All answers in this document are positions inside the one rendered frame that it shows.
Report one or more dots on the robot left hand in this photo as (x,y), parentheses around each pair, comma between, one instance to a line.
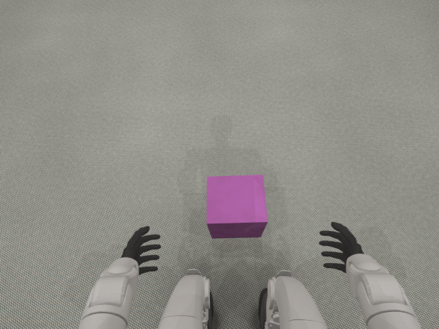
(134,248)

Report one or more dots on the right robot shin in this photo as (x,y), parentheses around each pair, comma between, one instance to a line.
(272,319)

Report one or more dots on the robot right hand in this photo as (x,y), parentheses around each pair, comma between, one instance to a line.
(349,245)

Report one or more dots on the robot left thigh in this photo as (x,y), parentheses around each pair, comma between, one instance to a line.
(184,309)

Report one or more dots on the robot right forearm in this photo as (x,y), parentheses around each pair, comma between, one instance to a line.
(383,302)

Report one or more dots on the robot left forearm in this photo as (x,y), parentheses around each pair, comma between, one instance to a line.
(110,300)

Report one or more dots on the carton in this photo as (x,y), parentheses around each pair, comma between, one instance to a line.
(235,206)

